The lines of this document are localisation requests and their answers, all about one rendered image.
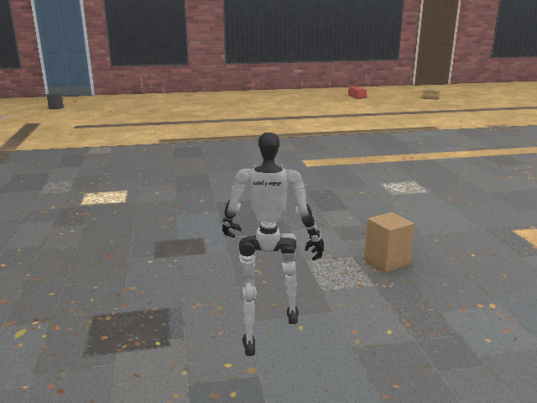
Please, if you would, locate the robot right forearm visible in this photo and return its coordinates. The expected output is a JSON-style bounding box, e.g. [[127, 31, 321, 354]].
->
[[301, 204, 321, 242]]

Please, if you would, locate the robot left upper arm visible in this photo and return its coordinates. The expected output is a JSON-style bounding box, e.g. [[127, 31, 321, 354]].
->
[[227, 169, 252, 213]]

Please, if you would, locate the robot right thigh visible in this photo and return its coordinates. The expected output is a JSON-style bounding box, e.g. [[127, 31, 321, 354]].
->
[[279, 233, 296, 276]]

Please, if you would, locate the left robot hand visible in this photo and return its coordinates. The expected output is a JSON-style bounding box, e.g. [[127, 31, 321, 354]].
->
[[222, 223, 242, 238]]

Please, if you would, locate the robot left forearm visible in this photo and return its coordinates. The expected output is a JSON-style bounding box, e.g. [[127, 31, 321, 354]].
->
[[223, 200, 236, 227]]

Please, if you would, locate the right robot hand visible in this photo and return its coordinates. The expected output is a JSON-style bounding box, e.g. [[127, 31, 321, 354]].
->
[[305, 238, 324, 260]]

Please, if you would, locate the left robot foot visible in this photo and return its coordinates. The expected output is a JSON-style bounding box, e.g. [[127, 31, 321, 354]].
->
[[242, 333, 255, 356]]

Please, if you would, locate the robot right upper arm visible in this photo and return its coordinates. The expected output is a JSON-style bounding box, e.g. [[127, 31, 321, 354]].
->
[[286, 169, 309, 217]]

